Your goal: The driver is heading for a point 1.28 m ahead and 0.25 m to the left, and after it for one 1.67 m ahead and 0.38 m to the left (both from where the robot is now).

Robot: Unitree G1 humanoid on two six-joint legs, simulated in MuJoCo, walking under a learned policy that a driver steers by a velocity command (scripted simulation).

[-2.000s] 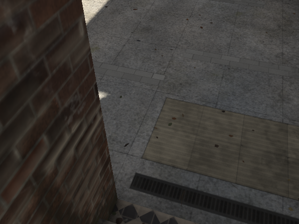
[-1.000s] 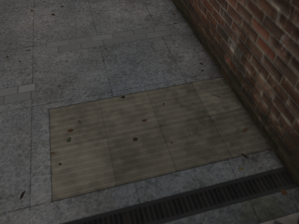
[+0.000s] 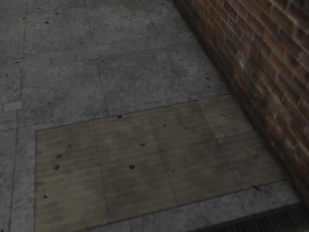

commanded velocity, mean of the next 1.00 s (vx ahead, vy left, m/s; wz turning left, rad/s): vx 0.32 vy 0.00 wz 0.02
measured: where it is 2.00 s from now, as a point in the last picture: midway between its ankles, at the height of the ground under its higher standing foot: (135, 174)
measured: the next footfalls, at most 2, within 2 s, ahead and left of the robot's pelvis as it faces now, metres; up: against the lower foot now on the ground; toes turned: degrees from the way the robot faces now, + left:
left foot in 0.20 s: +0.14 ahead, +0.10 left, -0.20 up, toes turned +0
right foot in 0.62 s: +0.49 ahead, -0.14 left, -0.41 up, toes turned -2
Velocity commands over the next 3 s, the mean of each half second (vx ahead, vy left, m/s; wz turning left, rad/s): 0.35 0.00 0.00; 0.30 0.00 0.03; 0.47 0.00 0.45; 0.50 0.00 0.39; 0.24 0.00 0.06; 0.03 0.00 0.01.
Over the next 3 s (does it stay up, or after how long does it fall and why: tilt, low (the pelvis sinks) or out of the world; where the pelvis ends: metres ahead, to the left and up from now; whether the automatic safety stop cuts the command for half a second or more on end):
stays up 1.18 0.27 -0.34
